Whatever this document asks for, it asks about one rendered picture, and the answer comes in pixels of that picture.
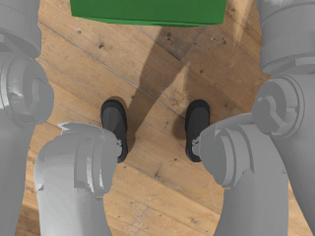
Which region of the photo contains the robot right forearm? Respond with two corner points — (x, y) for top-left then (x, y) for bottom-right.
(256, 0), (315, 78)

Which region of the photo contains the left robot thigh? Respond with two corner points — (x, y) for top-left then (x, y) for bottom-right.
(36, 132), (113, 236)

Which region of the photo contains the left robot shin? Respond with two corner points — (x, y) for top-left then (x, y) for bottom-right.
(33, 121), (122, 191)

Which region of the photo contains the robot left upper arm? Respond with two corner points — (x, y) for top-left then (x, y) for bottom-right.
(0, 51), (54, 236)

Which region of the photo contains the carton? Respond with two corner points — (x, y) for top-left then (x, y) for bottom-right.
(70, 0), (226, 28)

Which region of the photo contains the robot right upper arm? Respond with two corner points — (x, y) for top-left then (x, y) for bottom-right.
(251, 74), (315, 236)

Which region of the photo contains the robot left forearm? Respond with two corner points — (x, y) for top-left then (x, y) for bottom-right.
(0, 0), (42, 59)

